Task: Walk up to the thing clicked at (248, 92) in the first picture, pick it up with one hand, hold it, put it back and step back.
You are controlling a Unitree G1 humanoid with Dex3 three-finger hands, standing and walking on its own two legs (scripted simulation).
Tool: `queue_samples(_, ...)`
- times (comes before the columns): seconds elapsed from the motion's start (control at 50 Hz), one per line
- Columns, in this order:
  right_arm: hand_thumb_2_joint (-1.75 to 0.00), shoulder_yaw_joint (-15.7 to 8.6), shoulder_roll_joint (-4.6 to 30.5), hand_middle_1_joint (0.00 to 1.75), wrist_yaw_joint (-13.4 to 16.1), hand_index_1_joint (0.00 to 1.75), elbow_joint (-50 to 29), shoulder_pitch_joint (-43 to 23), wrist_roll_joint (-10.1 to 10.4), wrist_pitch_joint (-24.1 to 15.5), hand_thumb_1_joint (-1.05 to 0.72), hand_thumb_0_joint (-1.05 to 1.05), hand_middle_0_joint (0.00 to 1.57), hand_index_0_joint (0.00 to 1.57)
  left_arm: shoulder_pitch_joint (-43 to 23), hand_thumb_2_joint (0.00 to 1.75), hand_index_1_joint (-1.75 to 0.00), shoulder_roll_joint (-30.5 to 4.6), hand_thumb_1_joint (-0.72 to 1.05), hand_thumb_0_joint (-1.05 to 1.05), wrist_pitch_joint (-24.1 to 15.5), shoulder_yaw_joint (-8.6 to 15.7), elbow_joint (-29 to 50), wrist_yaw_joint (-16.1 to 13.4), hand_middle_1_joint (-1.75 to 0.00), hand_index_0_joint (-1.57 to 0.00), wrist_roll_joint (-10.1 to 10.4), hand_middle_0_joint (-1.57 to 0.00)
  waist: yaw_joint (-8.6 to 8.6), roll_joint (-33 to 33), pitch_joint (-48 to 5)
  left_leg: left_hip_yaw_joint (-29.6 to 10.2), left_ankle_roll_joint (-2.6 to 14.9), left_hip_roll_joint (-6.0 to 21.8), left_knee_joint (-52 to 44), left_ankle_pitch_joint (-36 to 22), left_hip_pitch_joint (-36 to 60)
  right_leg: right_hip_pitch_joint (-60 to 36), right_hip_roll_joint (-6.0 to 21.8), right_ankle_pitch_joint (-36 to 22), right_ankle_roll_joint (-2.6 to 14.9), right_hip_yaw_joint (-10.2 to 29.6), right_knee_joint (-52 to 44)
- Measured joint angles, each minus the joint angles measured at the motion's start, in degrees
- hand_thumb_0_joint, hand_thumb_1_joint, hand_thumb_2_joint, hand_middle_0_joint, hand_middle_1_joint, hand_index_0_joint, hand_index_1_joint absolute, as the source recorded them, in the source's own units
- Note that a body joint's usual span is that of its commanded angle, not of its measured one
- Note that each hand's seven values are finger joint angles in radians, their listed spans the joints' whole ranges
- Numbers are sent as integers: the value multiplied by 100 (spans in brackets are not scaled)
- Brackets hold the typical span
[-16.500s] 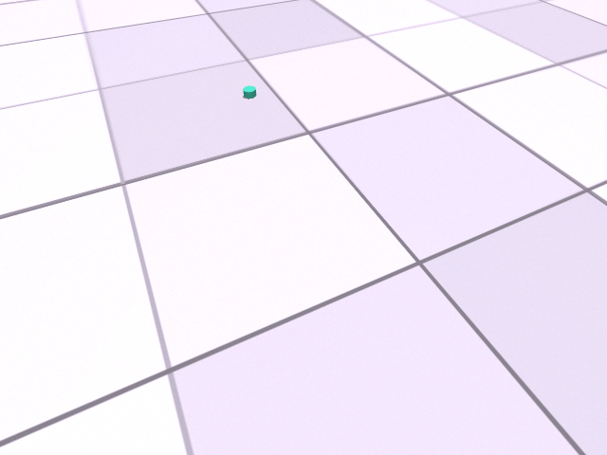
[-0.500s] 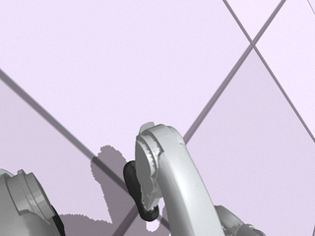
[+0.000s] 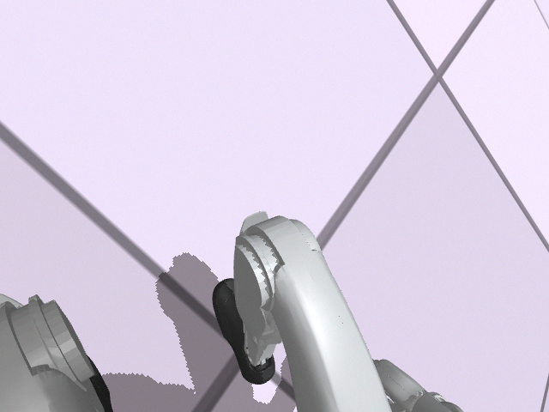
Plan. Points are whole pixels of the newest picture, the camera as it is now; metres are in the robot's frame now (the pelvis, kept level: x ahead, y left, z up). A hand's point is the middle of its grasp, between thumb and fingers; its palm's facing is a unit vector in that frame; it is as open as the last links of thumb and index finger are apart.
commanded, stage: close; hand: left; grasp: from above
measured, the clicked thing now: out of the picture +0.45 +0.35 -0.28
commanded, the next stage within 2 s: settle in 0.38 s
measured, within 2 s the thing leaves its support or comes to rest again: leaves its support in 0.76 s
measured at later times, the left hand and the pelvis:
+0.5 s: hand out of the picture +0.43 +0.35 -0.24, palm faces -0.42 -0.16 -0.89, open 10.2 cm; pelvis +0.00 +0.00 +0.00, yaw +0 degrees
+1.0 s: hand out of the picture +0.44 +0.36 -0.20, palm faces -0.37 -0.15 -0.92, open 10.2 cm; pelvis +0.00 +0.00 +0.01, yaw +1 degrees
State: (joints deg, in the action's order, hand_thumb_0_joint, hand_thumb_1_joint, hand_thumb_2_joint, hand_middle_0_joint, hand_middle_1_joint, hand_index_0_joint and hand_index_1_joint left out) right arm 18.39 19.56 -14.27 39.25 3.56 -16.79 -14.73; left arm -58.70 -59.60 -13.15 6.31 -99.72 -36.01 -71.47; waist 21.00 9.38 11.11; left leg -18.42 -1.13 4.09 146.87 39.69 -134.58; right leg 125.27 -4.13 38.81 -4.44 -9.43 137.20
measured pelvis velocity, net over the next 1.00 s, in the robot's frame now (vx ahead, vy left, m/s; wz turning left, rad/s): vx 0.00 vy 0.00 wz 0.02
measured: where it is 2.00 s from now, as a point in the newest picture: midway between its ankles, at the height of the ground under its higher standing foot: (181, 385)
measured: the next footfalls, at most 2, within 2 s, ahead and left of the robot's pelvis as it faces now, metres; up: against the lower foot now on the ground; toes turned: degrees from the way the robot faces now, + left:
none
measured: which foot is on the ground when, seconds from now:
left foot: down 0.00-1.00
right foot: down 0.00-1.00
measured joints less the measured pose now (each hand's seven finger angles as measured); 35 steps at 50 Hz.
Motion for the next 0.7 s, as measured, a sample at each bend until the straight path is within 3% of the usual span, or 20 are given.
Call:
queue_samples(0.56,-89,130,4,30,30,30,-107,9,2,6,-89,0,20,20,-84,39,-49,-46,5,0,51,-82,-75,-15,-53,-68,74,-69,52,0,32,1,5,-3,-30,-23,5,-6,-1,-28,2,-5,-37)
queue_samples(0.7,-90,64,1,30,41,30,-103,66,46,22,-90,0,20,20,-58,43,-48,-27,2,-1,107,-20,125,232,-52,-70,102,-71,45,-38,45,28,8,-10,-44,-28,-8,9,12,-17,2,14,-33)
